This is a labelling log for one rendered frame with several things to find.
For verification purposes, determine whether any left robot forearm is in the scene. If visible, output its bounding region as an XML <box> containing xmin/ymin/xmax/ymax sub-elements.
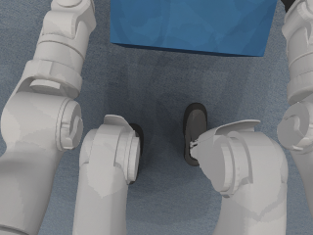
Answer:
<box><xmin>0</xmin><ymin>0</ymin><xmax>97</xmax><ymax>141</ymax></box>

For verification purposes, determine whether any left robot upper arm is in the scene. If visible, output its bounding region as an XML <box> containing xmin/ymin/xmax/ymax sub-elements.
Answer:
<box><xmin>0</xmin><ymin>91</ymin><xmax>83</xmax><ymax>235</ymax></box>

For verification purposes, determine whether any right robot upper arm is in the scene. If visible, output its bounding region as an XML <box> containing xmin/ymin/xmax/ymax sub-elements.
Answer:
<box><xmin>277</xmin><ymin>99</ymin><xmax>313</xmax><ymax>219</ymax></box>

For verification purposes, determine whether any right robot hand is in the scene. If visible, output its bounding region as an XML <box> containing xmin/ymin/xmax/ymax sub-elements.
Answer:
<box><xmin>281</xmin><ymin>0</ymin><xmax>295</xmax><ymax>13</ymax></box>

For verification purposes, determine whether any robot right shin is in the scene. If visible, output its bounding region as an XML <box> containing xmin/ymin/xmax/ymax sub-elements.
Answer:
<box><xmin>190</xmin><ymin>119</ymin><xmax>289</xmax><ymax>183</ymax></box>

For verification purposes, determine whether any right robot forearm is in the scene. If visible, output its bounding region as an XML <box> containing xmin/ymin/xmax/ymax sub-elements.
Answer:
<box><xmin>282</xmin><ymin>0</ymin><xmax>313</xmax><ymax>105</ymax></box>

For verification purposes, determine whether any left robot foot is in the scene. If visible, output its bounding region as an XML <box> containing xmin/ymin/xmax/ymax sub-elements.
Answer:
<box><xmin>129</xmin><ymin>123</ymin><xmax>144</xmax><ymax>185</ymax></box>

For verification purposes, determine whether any carton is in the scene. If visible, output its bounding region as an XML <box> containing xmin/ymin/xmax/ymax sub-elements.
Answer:
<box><xmin>110</xmin><ymin>0</ymin><xmax>278</xmax><ymax>57</ymax></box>

